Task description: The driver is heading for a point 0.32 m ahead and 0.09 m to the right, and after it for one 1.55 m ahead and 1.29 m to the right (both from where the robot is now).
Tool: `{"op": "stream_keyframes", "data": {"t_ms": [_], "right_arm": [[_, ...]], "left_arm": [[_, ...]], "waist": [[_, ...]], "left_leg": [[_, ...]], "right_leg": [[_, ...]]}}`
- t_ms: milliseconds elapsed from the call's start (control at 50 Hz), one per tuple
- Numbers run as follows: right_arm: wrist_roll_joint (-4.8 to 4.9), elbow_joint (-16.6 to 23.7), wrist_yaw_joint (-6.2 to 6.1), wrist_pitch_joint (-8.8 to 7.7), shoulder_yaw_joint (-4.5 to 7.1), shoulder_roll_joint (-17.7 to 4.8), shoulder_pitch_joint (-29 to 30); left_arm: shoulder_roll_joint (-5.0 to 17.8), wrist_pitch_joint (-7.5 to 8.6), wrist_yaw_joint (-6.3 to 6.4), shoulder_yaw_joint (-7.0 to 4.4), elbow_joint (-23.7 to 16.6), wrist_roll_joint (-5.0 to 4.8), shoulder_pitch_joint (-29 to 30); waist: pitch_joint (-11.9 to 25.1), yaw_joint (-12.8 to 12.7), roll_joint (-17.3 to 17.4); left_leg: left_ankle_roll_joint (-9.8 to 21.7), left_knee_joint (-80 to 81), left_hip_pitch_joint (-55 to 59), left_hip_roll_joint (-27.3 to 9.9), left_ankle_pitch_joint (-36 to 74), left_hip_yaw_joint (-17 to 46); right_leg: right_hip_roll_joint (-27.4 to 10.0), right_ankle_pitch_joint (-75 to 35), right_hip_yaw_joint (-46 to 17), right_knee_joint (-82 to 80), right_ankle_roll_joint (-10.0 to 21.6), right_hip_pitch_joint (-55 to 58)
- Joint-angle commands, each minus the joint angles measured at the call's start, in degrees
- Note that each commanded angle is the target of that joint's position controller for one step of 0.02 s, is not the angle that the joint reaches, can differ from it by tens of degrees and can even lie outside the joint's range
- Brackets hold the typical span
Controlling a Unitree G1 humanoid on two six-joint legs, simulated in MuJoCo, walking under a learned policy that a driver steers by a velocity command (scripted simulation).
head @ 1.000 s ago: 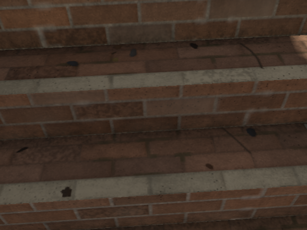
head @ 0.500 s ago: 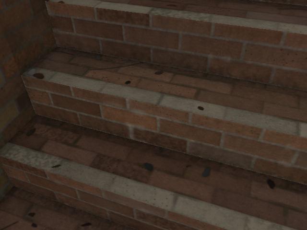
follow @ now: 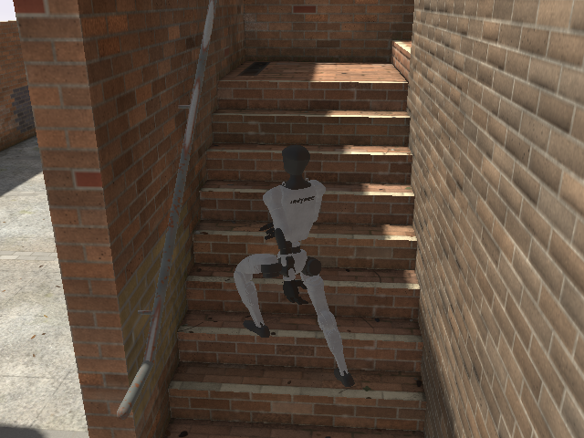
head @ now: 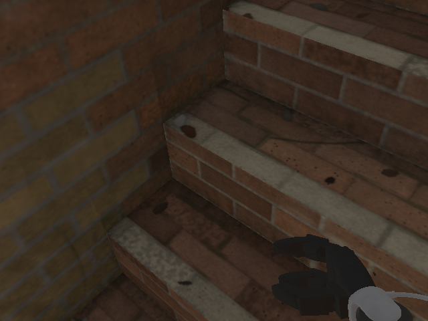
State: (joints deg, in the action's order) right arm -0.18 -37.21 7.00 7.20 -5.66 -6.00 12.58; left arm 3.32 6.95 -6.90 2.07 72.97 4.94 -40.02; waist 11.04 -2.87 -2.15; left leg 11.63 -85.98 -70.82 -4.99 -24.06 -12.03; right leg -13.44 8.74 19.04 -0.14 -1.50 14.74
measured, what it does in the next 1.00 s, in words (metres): climbs, turning right: right foot 0.20 m higher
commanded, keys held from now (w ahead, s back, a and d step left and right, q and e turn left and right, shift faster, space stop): w+q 0.04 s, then w+e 0.16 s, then e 0.80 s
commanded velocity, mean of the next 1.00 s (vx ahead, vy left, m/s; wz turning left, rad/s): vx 0.10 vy -0.07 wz -0.27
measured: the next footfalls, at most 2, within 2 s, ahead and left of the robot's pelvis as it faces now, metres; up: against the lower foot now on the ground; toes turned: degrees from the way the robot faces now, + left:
right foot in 0.56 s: +0.36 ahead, -0.05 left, +0.40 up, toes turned -6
left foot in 1.24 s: +0.38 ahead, +0.24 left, +0.20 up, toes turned -25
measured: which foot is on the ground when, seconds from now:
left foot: down 0.00-0.56, up 0.58-1.00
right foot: down 0.00-0.00, up 0.02-0.54, down 0.56-1.00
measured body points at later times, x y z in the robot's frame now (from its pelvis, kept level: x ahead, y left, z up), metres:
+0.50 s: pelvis +0.23 +0.04 +0.23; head +0.23 +0.05 +0.68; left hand +0.49 +0.22 +0.17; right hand +0.22 -0.21 +0.10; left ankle +0.17 +0.10 -0.52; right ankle +0.33 -0.07 -0.27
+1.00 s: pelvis +0.32 +0.03 +0.29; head +0.33 +0.05 +0.74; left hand +0.50 +0.20 +0.18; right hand +0.46 -0.27 +0.24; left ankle +0.35 +0.19 -0.22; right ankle +0.32 -0.04 -0.34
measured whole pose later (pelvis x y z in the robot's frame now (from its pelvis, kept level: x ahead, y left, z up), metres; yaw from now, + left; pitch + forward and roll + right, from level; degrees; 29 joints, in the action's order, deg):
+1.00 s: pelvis +0.32 +0.03 +0.29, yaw -20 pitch +8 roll +0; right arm -3.8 -40.8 -0.1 -3.6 0.0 -14.4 -2.8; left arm 10.6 4.8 0.8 2.4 36.8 -2.9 -17.7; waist 8.3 -3.1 -4.0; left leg -0.8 -102.8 -54.9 2.7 -14.4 7.2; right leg 13.4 32.9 -5.4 72.9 5.6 -46.2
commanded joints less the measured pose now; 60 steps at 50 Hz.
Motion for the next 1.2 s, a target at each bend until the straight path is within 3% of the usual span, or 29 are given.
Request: {"op": "stream_keyframes", "data": {"t_ms": [20,40,60,80,140,200,260,300,320,340,360,400,420,440,460,480,540,560,580,600,620,640,680,720,800,920,1060,1120,1200], "right_arm": [[-1.97,-2.95,-3.18,-6.35,5.66,-9.86,-30.38],[-0.35,-7.6,-4.95,-7.89,8.28,-15.57,-29.75],[-3.65,-17.9,-3.1,-7.24,8.11,-16.37,-47.78],[-1.7,-13.34,-7.4,-7.48,10.79,-17.11,-25.86],[-3.79,-18.56,-9.8,-11.59,7.12,-4.53,-18.92],[-3.41,-20.79,-9.83,-14.61,3.98,1.62,-25.23],[-1.99,-23.99,-9.16,-15.51,3.11,-2.24,-31.06],[-0.35,-25.87,-9.47,-16.04,3.45,-4.31,-35.84],[-0.34,-27.16,-9.57,-15.52,3.72,-4.74,-40.24],[-8.85,-19.31,-5.75,-13.51,3.7,-9.62,-33.18],[-11.76,-17.6,-3.42,-12.7,3.84,-12.95,-29.67],[-7.19,-17.55,-3.84,-14.42,4.15,-14.57,-34.23],[-3.91,-17.54,-3.82,-15.43,6.49,-18.32,-31.93],[-3.58,-16.2,-3.65,-15.69,7.21,-19.32,-28.18],[1.24,-15.4,-10.87,-14.94,9.19,-18.62,-38.21],[2.03,-16.46,-13.67,-13.83,8.68,-17.54,-39.41],[2.33,-8.36,-13.83,-10.77,9.95,-18.89,-32.31],[0.93,-5.42,-12.98,-10.58,10.72,-20.1,-27.24],[-10.77,-7.44,-1.81,-11.68,10.17,-14.85,-12.05],[-8.29,-1.81,2.86,-13.08,7.53,-7.7,-17.17],[0.02,-5.91,1.36,-12.69,8.35,-10.31,-22.77],[1.1,-6.59,-0.65,-12.94,8.47,-10.89,-22.99],[-2.81,-3.42,-6.05,-11.77,7.27,-10.93,-18.54],[-1.92,-4.24,-6.49,-10.66,7.37,-12.36,-23.85],[-3.08,-4.65,-7.26,-10.05,6.86,-14.16,-19.14],[-3.29,-0.74,-8.44,-11.96,7.42,-15.03,-11.91],[-4.54,6.07,-5.26,-11.69,7.12,-14.06,-11.76],[-4.77,5.41,-4.56,-10.47,6.2,-12.93,-15.58],[-4.36,-6.35,-1.62,-9.09,5.05,-6.77,-34.57]], "left_arm": [[28.73,2.79,4.18,-8.09,-14.15,-11.55,13.58],[22.59,2.7,4.49,-6.79,-16.35,-11.29,10.94],[6.17,0.33,-3.35,-3.38,-8.24,0.45,-5.85],[13.44,0.55,3.02,-6.77,-18.74,-8.4,14.25],[1.46,-2.12,10.51,-2.56,-26.14,-6.3,21.37],[0.13,-4.27,11.82,-1.14,-27.81,-6.22,20.93],[2.28,-5.79,13.46,-1.61,-29.13,-8.28,27.58],[1.66,-7.09,14.57,-1.03,-32.83,-5.6,30.33],[1.37,-8.0,14.37,-0.71,-34.48,-5.35,33.56],[14.47,-8.34,7.65,-2.94,-41.79,-10.85,39.12],[17.53,-9.11,6.52,-4.88,-43.98,-11.52,39.39],[14.51,-9.46,6.26,-3.69,-45.45,-9.05,39.02],[11.66,-10.15,4.63,-2.41,-46.09,-6.15,40.25],[10.83,-11.32,3.33,-1.83,-47.34,-5.83,42.47],[2.65,-12.59,9.22,-0.62,-43.16,-5.8,47.96],[1.63,-13.37,11.64,-0.41,-41.58,-6.28,44.61],[7.72,-11.18,12.0,-1.98,-37.25,-7.0,25.7],[11.22,-10.66,12.41,-3.07,-38.1,-5.12,22.52],[10.65,-11.17,8.42,-2.78,-32.41,-5.24,8.84],[22.63,-9.31,7.35,-5.1,-36.77,-3.96,13.57],[14.98,-9.5,5.87,-3.59,-33.62,-0.26,11.37],[13.15,-8.11,4.07,-3.51,-32.62,-2.34,13.64],[9.82,-3.89,4.24,-2.31,-32.82,-6.11,26.78],[9.25,-2.25,5.33,-1.33,-36.29,-6.16,35.87],[10.57,0.3,6.38,-0.56,-34.87,-6.7,26.33],[11.24,-1.06,7.05,-0.69,-35.72,-7.57,17.16],[13.87,-2.39,10.0,-0.15,-49.22,-10.09,25.48],[14.02,-3.25,10.28,0.28,-51.19,-9.06,28.01],[12.38,-6.53,8.24,0.7,-52.64,-9.27,36.15]], "waist": [[9.56,20.64,-9.63],[18.22,14.79,8.44],[34.52,14.51,15.65],[11.09,7.63,2.82],[-7.37,-0.76,-0.74],[-10.84,-1.58,1.89],[-13.5,0.8,5.38],[-14.54,-1.43,4.64],[-15.46,-0.68,2.45],[1.1,-1.14,2.36],[1.27,-3.62,1.36],[-1.5,-4.04,4.16],[-5.29,-6.17,3.87],[-5.53,-7.54,5.42],[-8.15,3.79,5.03],[-9.9,2.66,6.9],[2.05,-2.27,16.55],[4.22,-5.54,14.82],[-8.29,-12.78,-5.83],[-0.96,-5.99,-15.58],[-2.96,-8.21,-1.26],[-6.45,-4.69,2.71],[-4.69,5.86,7.4],[-2.52,9.7,1.76],[2.9,3.97,0.44],[2.73,0.09,-4.25],[0.81,-0.24,-5.82],[2.15,-0.76,-3.55],[-3.08,6.1,3.26]], "left_leg": [[2.99,29.67,75.96,6.03,8.2,22.21],[-1.59,52.58,87.41,-8.04,28.25,50.51],[-4.3,57.24,82.61,-10.84,3.99,52.7],[-2.02,61.78,63.92,-10.42,3.94,52.32],[-4.69,53.94,40.3,-7.07,6.34,31.16],[-4.33,59.17,36.25,-10.3,16.73,25.07],[-5.33,64.95,42.94,-8.14,39.16,13.45],[-6.79,65.73,50.56,-9.55,49.11,10.07],[-7.76,66.82,53.87,-8.52,44.23,8.99],[-4.18,59.81,60.34,-5.05,61.14,10.27],[-2.01,59.41,64.85,-8.25,68.44,7.61],[-2.59,62.15,69.63,-8.77,77.28,4.81],[-1.54,64.97,67.2,-9.61,88.13,2.62],[-1.23,68.47,61.28,-10.27,97.27,2.21],[-4.68,77.75,64.71,-13.03,75.34,2.8],[-6.24,74.71,66.91,-9.73,83.99,-2.51],[-3.26,54.35,71.37,-11.27,109.07,-1.87],[-3.9,46.37,70.08,-12.85,97.09,1.48],[1.41,13.64,37.95,0.01,24.64,7.11],[-1.42,-11.79,19.01,8.51,13.6,26.22],[-2.77,-15.41,13.5,12.97,15.48,35.97],[-5.0,-14.67,10.79,10.75,18.31,31.99],[-7.41,-8.16,14.49,4.98,20.96,23.99],[-10.64,-12.85,23.29,5.82,24.6,20.3],[-13.46,-17.56,14.29,5.51,19.38,21.51],[-12.28,-20.64,7.17,6.57,9.81,21.72],[-14.4,-12.06,14.86,8.22,5.94,21.53],[-11.84,2.73,17.41,6.82,6.69,23.91],[-12.03,56.36,54.89,4.45,33.73,17.31]], "right_leg": [[2.51,-79.36,-2.53,55.56,4.37,-38.22],[11.82,0.47,-7.92,78.93,-0.73,-53.73],[10.8,-17.17,-41.53,92.4,8.55,-50.51],[12.0,-6.06,-21.86,110.22,2.9,-53.9],[9.7,-9.44,-28.26,120.37,4.28,-62.84],[13.32,-4.57,-30.36,123.02,6.3,-68.45],[21.41,3.91,-22.58,135.55,6.53,-79.71],[19.12,7.86,-23.66,139.33,7.21,-86.65],[18.73,7.98,-23.82,140.59,7.74,-90.07],[23.8,11.99,-29.07,144.64,9.56,-93.62],[21.86,6.66,-30.47,133.94,8.24,-90.23],[19.23,10.46,-24.1,125.49,4.84,-93.63],[16.51,13.53,-18.18,110.12,5.9,-88.12],[14.75,13.73,-14.22,100.85,6.57,-78.66],[14.79,17.48,-5.83,96.48,6.6,-73.87],[15.62,17.56,-5.67,96.29,7.24,-70.86],[22.75,29.53,-9.82,72.57,10.77,-45.86],[20.32,25.42,-18.1,62.85,11.32,-39.13],[20.55,2.3,-37.33,42.21,15.04,-41.14],[7.17,-7.1,-67.18,42.85,28.68,-39.71],[5.45,-3.45,-59.42,44.81,26.71,-39.43],[6.71,-0.73,-53.11,47.8,23.14,-40.26],[13.25,12.43,-44.91,47.27,17.62,-52.61],[17.41,16.96,-43.23,38.86,13.77,-66.04],[14.86,-5.09,-45.77,45.88,14.74,-54.87],[12.56,-20.06,-49.57,57.31,15.91,-43.31],[12.98,-14.04,-58.62,58.55,18.83,-51.95],[14.29,-10.25,-61.56,61.23,18.92,-51.69],[22.01,16.5,-48.86,69.8,11.29,-75.43]]}}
